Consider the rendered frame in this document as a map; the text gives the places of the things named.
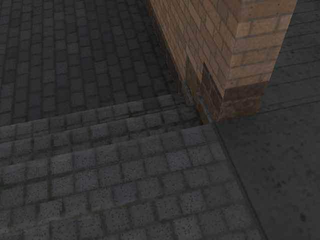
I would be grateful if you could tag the stairs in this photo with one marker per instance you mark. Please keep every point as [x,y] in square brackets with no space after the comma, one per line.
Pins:
[62,134]

